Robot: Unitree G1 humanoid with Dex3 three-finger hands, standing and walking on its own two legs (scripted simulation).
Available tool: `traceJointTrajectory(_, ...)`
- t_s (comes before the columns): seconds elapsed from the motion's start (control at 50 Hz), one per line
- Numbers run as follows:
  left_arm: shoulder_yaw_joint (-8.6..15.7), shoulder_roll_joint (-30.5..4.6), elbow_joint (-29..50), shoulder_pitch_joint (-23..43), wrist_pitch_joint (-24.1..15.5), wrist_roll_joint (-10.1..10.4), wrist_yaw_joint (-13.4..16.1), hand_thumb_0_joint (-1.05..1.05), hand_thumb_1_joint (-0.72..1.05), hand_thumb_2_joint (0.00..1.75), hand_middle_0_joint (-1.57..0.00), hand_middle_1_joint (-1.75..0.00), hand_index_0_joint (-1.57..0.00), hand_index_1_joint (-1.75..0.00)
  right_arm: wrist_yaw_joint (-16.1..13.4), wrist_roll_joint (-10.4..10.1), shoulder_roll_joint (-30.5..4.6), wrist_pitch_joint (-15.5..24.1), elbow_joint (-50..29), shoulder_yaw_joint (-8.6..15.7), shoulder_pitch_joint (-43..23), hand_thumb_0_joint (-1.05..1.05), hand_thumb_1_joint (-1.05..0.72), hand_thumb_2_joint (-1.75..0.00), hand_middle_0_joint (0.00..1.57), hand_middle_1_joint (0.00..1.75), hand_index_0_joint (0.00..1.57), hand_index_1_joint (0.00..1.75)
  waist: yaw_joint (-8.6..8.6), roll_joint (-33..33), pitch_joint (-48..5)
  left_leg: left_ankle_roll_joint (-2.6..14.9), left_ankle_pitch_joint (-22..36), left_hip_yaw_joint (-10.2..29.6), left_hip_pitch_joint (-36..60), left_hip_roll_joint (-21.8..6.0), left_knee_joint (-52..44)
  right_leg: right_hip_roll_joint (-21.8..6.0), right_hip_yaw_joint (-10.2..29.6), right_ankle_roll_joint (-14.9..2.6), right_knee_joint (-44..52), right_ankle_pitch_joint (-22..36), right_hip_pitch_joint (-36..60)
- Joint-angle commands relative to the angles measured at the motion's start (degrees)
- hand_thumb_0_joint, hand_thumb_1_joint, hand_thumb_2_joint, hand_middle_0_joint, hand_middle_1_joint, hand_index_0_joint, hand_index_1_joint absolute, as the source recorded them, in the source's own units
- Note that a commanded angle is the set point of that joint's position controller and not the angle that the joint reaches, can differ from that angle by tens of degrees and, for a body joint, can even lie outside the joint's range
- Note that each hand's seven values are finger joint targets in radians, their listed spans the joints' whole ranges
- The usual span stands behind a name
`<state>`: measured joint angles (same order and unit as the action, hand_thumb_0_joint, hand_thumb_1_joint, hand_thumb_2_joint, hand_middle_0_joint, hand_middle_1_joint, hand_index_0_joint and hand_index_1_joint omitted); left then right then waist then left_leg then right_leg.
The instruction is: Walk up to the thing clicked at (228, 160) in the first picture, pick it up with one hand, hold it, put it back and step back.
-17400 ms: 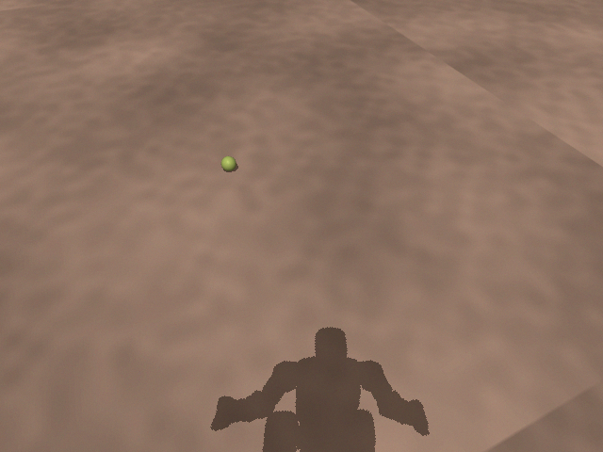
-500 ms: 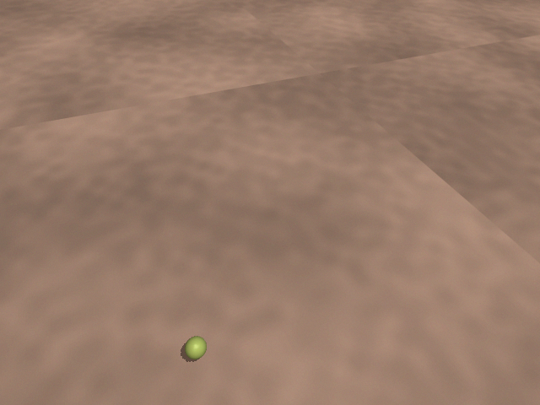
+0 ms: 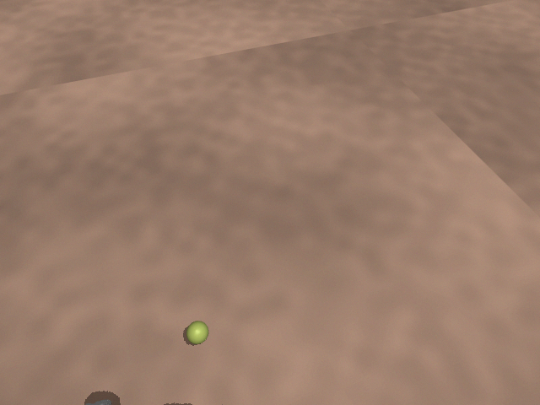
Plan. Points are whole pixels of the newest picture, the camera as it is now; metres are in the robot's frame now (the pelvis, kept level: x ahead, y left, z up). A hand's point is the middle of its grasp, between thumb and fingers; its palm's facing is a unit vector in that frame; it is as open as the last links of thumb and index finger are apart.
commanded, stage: walk up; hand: left
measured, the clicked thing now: (197, 332) +0.42 +0.28 -0.72
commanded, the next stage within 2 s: stand in 1.54 s
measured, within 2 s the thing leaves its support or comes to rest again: neither
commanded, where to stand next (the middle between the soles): +0.05 +0.01 m, yaw +4 degrees
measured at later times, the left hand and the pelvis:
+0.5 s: hand out of the picture +0.11 +0.29 -0.15, palm faces +0.04 -0.90 -0.43, open 7.4 cm; pelvis +0.00 +0.01 -0.01, yaw +2 degrees
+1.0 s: hand out of the picture +0.06 +0.28 -0.14, palm faces +0.08 -0.94 -0.35, open 7.4 cm; pelvis -0.02 +0.01 +0.01, yaw +4 degrees
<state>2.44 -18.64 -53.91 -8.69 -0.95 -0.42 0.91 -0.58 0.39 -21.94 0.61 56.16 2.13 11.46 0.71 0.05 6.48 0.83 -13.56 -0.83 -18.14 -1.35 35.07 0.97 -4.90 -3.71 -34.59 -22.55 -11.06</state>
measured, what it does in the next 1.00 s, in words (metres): stands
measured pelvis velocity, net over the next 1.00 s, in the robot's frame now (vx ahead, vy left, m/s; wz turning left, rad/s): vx -0.02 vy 0.01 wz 0.07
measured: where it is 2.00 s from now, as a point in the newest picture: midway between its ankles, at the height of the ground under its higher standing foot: outside the picture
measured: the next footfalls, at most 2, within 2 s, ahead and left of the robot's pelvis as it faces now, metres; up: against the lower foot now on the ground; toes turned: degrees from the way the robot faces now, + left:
none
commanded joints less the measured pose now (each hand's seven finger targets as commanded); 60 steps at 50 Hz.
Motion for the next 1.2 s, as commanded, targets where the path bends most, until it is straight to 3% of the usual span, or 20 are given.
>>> traceJointTrajectory(0.0,3.1,-13.5,3.5,2.0,-0.4,1.1,1.2,0.0,0.9,0.9,-0.2,-0.3,-0.2,-0.3,-1.2,0.7,-12.3,2.1,-1.8,3.8,4.0,0.0,-0.9,-0.9,0.2,0.3,0.2,0.3,-1.75,-1.9,-11.9,4.7,29.1,5.7,14.8,-5.5,-7.2,-7.6,5.0,2.26,-8.8,38.2,-3.7)
traceJointTrajectory(0.02,2.6,-11.6,3.7,2.1,-0.3,1.8,1.2,0.0,0.9,0.9,-0.2,-0.3,-0.2,-0.3,-1.4,0.6,-15.1,2.2,-2.5,4.2,3.5,0.0,-0.9,-0.9,0.2,0.3,0.2,0.3,-1.9,-7.5,-14.4,10.82,37.5,16.1,17.7,-13.8,-7.3,-2.4,3.7,4.71,-15.3,25.1,-8.8)
traceJointTrajectory(0.04,2.9,-11.6,1.7,1.9,0.4,1.5,1.5,0.0,0.9,0.9,-0.2,-0.3,-0.2,-0.3,-1.4,-0.1,-14.9,2.2,-3.0,3.8,0.9,0.0,-0.9,-0.9,0.2,0.3,0.2,0.3,-1.27,-10.7,-13.4,16.89,40.3,22.9,14.1,-19.0,-7.0,-1.6,5.7,5.2,-16.7,5.6,-7.4)
traceJointTrajectory(0.06,2.7,-11.9,1.3,3.0,0.5,1.0,1.5,0.0,0.9,0.9,-0.2,-0.3,-0.2,-0.3,-1.5,-0.1,-13.6,2.0,-3.2,3.3,-2.0,0.0,-0.9,-0.9,0.2,0.3,0.2,0.3,-0.66,-12.5,-11.9,17.07,41.3,22.8,12.0,-19.9,-7.0,-3.0,9.6,3.69,-13.1,-11.2,-7.1)
traceJointTrajectory(0.12,2.3,-11.5,0.1,3.1,0.5,1.2,0.6,0.0,0.9,0.9,-0.2,-0.3,-0.2,-0.3,-1.6,0.4,-12.2,1.5,-3.7,2.1,-5.9,0.0,-0.9,-0.9,0.2,0.3,0.2,0.3,0.39,-10.9,-11.0,10.11,32.4,11.3,9.6,-13.0,-5.6,-3.3,7.0,1.96,-4.4,-6.7,-4.9)
traceJointTrajectory(0.18,2.8,-14.7,-3.3,1.3,-0.9,0.5,1.1,0.0,0.9,0.9,-0.2,-0.3,-0.2,-0.3,-0.7,-1.2,-11.4,0.3,-3.0,1.9,-9.1,0.0,-0.9,-0.9,0.2,0.3,0.2,0.3,1.91,-4.9,-13.2,2.6,26.9,5.4,2.3,-5.6,3.3,-6.3,9.8,1.44,6.3,26.9,7.7)
traceJointTrajectory(0.2,3.5,-17.7,-3.4,0.7,-1.3,-0.2,1.6,0.0,0.9,0.9,-0.2,-0.3,-0.2,-0.3,-0.5,-1.2,-11.1,0.0,-3.8,1.9,-9.3,0.0,-0.9,-0.9,0.2,0.3,0.2,0.3,2.14,-0.8,-12.5,0.82,20.5,4.3,-3.7,-2.4,7.4,-11.6,16.2,-1.16,6.5,32.5,9.9)
traceJointTrajectory(0.24,3.9,-22.6,-2.2,5.7,-1.3,-0.3,1.9,0.0,0.9,0.9,-0.2,-0.3,-0.2,-0.3,-0.8,-0.5,-10.3,-1.5,-3.6,2.5,-8.5,0.0,-0.9,-0.9,0.2,0.3,0.2,0.3,0.49,8.2,-8.6,0.35,-15.9,3.7,-2.5,0.9,14.3,-24.2,25.8,-11.12,10.3,37.6,-1.8)
traceJointTrajectory(0.26,3.4,-20.4,-1.8,7.1,-1.4,-0.6,1.8,0.0,0.9,0.9,-0.2,-0.3,-0.2,-0.3,-0.7,-0.3,-10.6,-1.7,-3.0,2.8,-8.2,0.0,-0.9,-0.9,0.2,0.3,0.2,0.3,-0.24,7.7,-6.3,0.49,-19.6,4.8,-2.1,0.3,16.5,-23.2,24.7,-11.44,10.0,37.9,-3.8)
traceJointTrajectory(0.34,2.7,-17.0,-1.5,10.2,-1.4,-0.9,1.7,0.0,0.9,0.9,-0.2,-0.3,-0.2,-0.3,0.6,-0.6,-9.5,-0.9,-1.1,2.6,-5.2,0.0,-0.9,-0.9,0.2,0.3,0.2,0.3,-2.15,9.6,-6.9,1.09,-7.5,1.7,-0.2,-0.5,4.0,-14.4,11.9,-4.48,4.1,36.8,0.0)
traceJointTrajectory(0.38,2.5,-17.1,-1.2,9.4,-0.9,-0.2,1.4,0.0,0.9,0.9,-0.2,-0.3,-0.2,-0.3,0.5,-0.3,-10.1,-0.1,-0.4,2.9,-4.1,0.0,-0.9,-0.9,0.2,0.3,0.2,0.3,-2.31,7.6,-10.2,1.17,13.3,1.0,6.9,-1.2,-7.1,-10.9,8.5,-0.97,-1.6,34.9,0.4)
traceJointTrajectory(0.42,1.9,-14.2,-0.2,8.5,-0.3,0.5,1.1,0.0,0.9,0.9,-0.2,-0.3,-0.2,-0.3,0.1,0.6,-13.5,0.4,-0.4,4.1,-4.2,0.0,-0.9,-0.9,0.2,0.3,0.2,0.3,-1.73,0.9,-14.7,4.52,26.9,11.0,16.4,-8.3,-8.3,-5.8,5.4,2.66,-9.2,22.4,-6.3)
traceJointTrajectory(0.44,1.4,-11.9,-0.1,8.2,0.0,1.0,0.9,0.0,0.9,0.9,-0.2,-0.3,-0.2,-0.3,0.0,0.7,-14.2,0.8,-0.9,3.9,-5.7,0.0,-0.9,-0.9,0.2,0.3,0.2,0.3,-1.16,-0.8,-15.4,7.67,27.0,16.7,17.8,-13.0,-8.9,-2.5,4.4,3.62,-8.8,7.4,-9.7)
traceJointTrajectory(0.46,1.4,-12.5,-2.0,7.1,0.3,1.2,1.1,0.0,0.9,0.9,-0.2,-0.3,-0.2,-0.3,0.3,-0.2,-15.8,0.7,-1.0,3.9,-8.1,0.0,-0.9,-0.9,0.2,0.3,0.2,0.3,-0.46,-6.1,-14.2,11.23,23.9,18.5,11.5,-15.7,-9.1,-3.3,5.0,3.26,-6.3,0.9,-4.0)
traceJointTrajectory(0.5,1.4,-13.6,-4.1,5.8,-0.7,0.5,1.0,0.0,0.9,0.9,-0.2,-0.3,-0.2,-0.3,0.5,-0.4,-12.5,-0.1,-1.1,2.5,-12.8,0.0,-0.9,-0.9,0.2,0.3,0.2,0.3,1.61,-4.5,-12.0,6.0,20.4,10.9,4.3,-9.4,-6.3,-5.3,7.6,2.5,4.1,10.5,3.8)
traceJointTrajectory(0.56,2.2,-18.6,-4.1,6.8,-1.3,0.3,0.9,0.0,0.9,0.9,-0.2,-0.3,-0.2,-0.3,0.4,-0.6,-10.2,-0.6,-0.2,1.9,-10.4,0.0,-0.9,-0.9,0.2,0.3,0.2,0.3,-0.54,0.5,-11.3,0.67,11.4,3.8,5.9,-1.8,-1.1,-12.9,15.2,-1.26,8.3,23.0,0.9)
traceJointTrajectory(0.6,1.7,-17.3,-3.7,10.0,-1.0,0.2,0.8,0.0,0.9,0.9,-0.2,-0.3,-0.2,-0.3,0.7,-0.4,-11.0,-0.6,2.0,2.1,-9.0,0.0,-0.9,-0.9,0.2,0.3,0.2,0.3,-2.0,-0.1,-10.9,1.09,11.2,5.2,9.5,-3.2,-5.3,-11.3,11.9,-0.33,7.5,19.8,-1.5)
traceJointTrajectory(0.66,1.3,-15.6,-4.8,9.3,-0.9,0.2,0.5,0.0,0.9,0.9,-0.2,-0.3,-0.2,-0.3,1.1,-0.6,-11.4,-0.4,2.1,1.9,-11.8,0.0,-0.9,-0.9,0.2,0.3,0.2,0.3,-0.68,0.2,-9.8,2.58,11.4,7.7,7.8,-5.3,-8.1,-7.3,7.6,1.97,8.6,15.4,0.3)
traceJointTrajectory(0.86,1.4,-14.0,-7.1,8.5,-0.5,0.0,-0.2,0.0,0.9,0.9,-0.2,-0.3,-0.2,-0.3,1.5,0.1,-11.0,-0.4,3.4,1.8,-13.1,0.0,-0.9,-0.9,0.2,0.3,0.2,0.3,-0.01,-3.9,-6.9,1.43,-1.9,10.0,4.0,-5.9,-16.4,-6.8,7.2,2.33,13.1,7.0,2.5)
traceJointTrajectory(1.18,2.0,-14.7,-7.0,8.6,-1.1,-0.5,-0.5,0.0,0.9,0.9,-0.2,-0.3,-0.2,-0.3,1.7,0.0,-10.5,-0.5,3.4,1.9,-10.7,0.0,-0.9,-0.9,0.2,0.3,0.2,0.3,-0.94,0.0,-6.8,0.35,-0.6,8.7,5.4,-4.5,-15.3,-8.5,8.3,2.05,17.2,6.3,1.1)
